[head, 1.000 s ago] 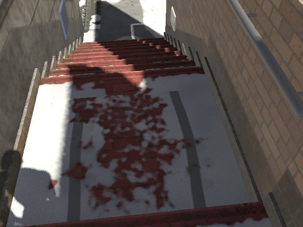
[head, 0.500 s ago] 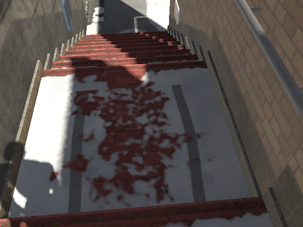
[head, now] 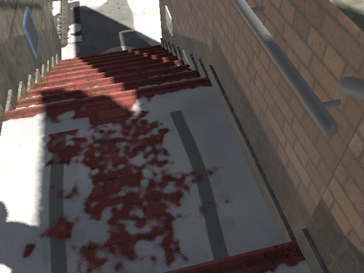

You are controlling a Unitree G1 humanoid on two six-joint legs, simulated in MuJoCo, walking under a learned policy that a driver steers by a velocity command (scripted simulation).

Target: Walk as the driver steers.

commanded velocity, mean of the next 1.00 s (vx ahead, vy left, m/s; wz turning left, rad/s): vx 0.48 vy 0.00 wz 0.46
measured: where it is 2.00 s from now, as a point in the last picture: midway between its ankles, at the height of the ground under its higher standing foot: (138, 250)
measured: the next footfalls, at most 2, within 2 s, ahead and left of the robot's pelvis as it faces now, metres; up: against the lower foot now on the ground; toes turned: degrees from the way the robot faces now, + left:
right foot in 0.10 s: +0.18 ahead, -0.16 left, -0.16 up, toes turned -4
left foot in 0.80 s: +0.49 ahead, +0.13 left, -0.31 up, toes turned +30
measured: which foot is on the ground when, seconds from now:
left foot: down 0.00-0.08, up 0.10-0.78, down 0.80-1.00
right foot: up 0.00-0.08, down 0.10-0.80, up 0.82-1.00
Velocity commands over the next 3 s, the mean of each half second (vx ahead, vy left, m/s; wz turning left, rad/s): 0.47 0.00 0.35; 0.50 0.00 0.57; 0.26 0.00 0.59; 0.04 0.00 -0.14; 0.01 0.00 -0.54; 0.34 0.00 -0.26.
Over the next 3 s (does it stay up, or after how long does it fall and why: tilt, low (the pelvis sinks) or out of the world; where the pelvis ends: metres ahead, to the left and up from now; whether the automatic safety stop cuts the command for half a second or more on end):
stays up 0.98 0.21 -0.40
